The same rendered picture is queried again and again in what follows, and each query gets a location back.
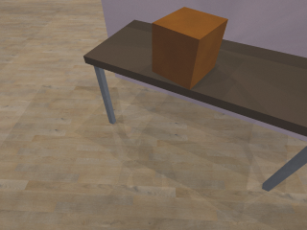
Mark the carton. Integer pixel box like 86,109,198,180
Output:
152,7,228,90

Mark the table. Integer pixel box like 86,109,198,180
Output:
83,19,307,192

